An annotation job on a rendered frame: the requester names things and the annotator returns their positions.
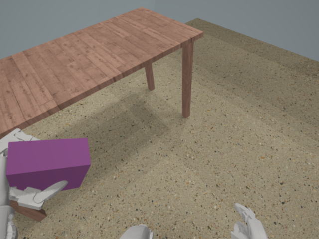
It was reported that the left robot thigh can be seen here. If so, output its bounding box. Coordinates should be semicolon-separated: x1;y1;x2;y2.
119;225;154;239

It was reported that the sponge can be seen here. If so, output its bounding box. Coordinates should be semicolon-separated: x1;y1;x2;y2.
6;138;91;191

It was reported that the table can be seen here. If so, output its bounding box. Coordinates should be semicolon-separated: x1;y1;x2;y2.
0;7;204;222

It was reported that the robot right hand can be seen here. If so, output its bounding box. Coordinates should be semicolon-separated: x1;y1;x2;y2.
231;203;268;239

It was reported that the robot left hand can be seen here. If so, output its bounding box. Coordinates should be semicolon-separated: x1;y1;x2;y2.
0;128;68;210

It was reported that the robot left forearm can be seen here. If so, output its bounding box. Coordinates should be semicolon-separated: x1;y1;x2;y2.
0;205;18;239

